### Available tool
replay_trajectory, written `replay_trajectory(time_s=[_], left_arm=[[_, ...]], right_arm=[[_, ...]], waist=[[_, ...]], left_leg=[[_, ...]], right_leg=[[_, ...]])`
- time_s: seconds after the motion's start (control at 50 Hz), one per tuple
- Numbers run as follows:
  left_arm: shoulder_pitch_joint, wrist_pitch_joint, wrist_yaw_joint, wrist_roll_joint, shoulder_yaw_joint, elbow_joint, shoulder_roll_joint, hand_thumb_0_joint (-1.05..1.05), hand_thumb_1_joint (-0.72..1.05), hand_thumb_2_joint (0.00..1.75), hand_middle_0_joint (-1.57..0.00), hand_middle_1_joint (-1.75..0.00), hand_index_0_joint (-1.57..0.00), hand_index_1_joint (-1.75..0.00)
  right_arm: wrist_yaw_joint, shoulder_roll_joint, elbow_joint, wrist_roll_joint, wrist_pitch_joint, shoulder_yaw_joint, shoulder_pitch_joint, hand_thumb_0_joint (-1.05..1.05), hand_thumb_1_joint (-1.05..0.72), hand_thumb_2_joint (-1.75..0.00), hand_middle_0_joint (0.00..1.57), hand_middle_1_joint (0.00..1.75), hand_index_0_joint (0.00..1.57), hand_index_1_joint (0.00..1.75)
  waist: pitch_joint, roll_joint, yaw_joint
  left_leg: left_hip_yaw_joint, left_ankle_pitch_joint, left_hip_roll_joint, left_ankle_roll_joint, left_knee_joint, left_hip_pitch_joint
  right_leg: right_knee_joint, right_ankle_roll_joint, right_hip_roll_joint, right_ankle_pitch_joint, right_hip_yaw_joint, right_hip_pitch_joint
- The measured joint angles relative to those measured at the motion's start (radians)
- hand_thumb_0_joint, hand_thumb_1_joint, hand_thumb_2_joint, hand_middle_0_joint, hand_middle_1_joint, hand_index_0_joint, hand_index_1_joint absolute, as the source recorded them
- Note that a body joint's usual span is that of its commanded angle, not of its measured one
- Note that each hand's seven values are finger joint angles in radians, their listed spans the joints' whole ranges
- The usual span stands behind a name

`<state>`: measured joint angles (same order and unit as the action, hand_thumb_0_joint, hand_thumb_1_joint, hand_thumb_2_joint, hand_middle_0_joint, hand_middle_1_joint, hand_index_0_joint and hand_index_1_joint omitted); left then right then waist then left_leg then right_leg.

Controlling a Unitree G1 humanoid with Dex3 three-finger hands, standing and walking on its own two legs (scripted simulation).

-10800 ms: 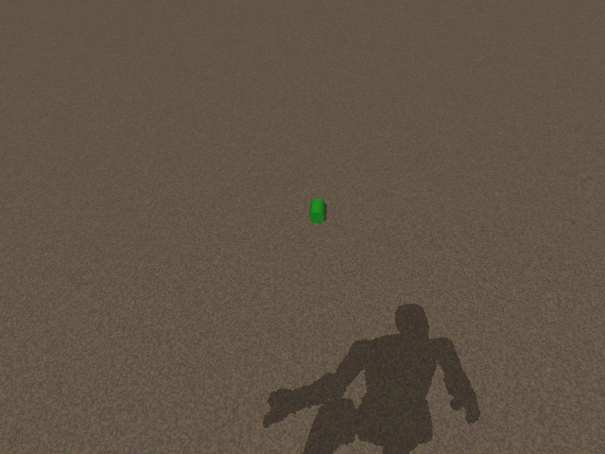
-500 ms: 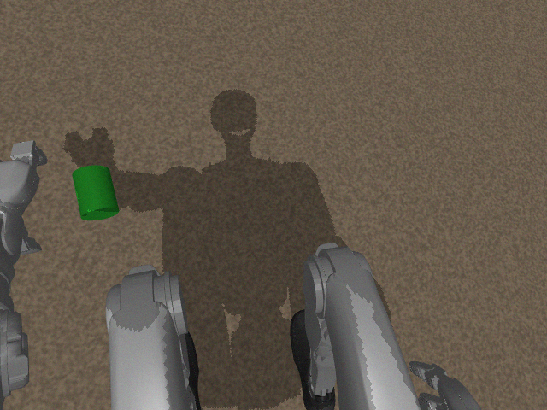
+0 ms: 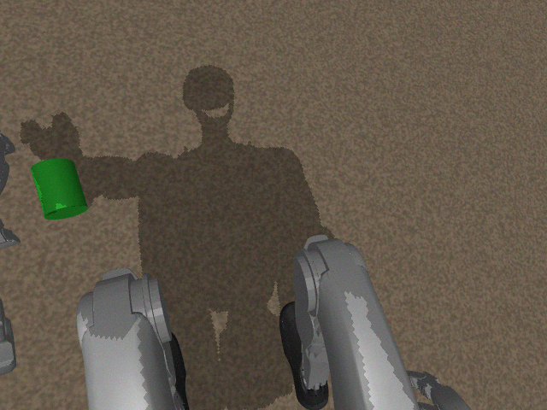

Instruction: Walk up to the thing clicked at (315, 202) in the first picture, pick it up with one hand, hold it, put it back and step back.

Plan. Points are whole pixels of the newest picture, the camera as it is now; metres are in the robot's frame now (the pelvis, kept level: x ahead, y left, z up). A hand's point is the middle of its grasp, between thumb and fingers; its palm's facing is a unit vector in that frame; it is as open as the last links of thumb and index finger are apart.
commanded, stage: rise first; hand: left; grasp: from above
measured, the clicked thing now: (59, 189) +0.49 +0.32 -0.31
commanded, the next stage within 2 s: approach in 1.66 s
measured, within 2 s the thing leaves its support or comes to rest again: neither
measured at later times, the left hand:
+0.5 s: hand out of the picture +0.43 +0.35 -0.18, palm faces -0.42 -0.13 -0.90, open 14.4 cm
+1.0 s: hand out of the picture +0.44 +0.36 -0.19, palm faces -0.42 -0.13 -0.90, open 14.5 cm
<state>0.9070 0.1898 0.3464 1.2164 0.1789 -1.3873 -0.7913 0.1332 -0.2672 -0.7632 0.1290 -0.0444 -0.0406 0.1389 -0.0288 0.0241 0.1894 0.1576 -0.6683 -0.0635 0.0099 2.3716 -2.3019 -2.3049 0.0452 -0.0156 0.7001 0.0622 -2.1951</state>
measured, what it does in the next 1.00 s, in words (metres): stands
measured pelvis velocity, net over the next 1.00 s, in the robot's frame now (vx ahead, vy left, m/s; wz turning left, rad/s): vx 0.00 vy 0.00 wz -0.03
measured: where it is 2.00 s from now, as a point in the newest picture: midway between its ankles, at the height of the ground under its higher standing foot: (242, 388)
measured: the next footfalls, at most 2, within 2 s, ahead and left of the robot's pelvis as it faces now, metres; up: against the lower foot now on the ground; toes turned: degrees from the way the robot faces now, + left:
none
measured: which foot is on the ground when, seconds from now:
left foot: down 0.00-1.00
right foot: down 0.00-1.00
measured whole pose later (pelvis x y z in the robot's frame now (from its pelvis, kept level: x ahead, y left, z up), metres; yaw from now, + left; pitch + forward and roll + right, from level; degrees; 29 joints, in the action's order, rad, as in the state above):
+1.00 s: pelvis +0.00 +0.00 -0.02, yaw -2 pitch +31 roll -10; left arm 0.94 0.22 0.38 1.24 0.20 -1.47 -0.88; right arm 0.15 -0.28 -0.75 0.17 -0.06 -0.10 0.12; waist 0.01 0.05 0.23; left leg 0.19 -0.67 -0.05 0.01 2.46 -2.36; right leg -2.37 0.05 -0.02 0.70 0.08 -2.23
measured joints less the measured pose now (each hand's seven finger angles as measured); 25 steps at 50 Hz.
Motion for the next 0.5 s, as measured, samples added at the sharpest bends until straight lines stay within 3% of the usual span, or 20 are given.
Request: replay_trajectory(time_s=[0.5], left_arm=[[0.014,0.016,0.026,0.014,-0.002,-0.04,-0.03,0.0,-0.59,1.04,-0.08,-0.97,-0.06,-0.99]], right_arm=[[0.011,-0.006,0.009,0.016,-0.004,-0.028,-0.022,0.0,-0.9,-0.9,0.2,0.3,0.2,0.3]], waist=[[0.012,0.011,0.014]], left_leg=[[0.017,0.0,0.007,-0.001,0.049,-0.034]], right_leg=[[-0.038,0.006,-0.003,0.0,0.009,-0.023]])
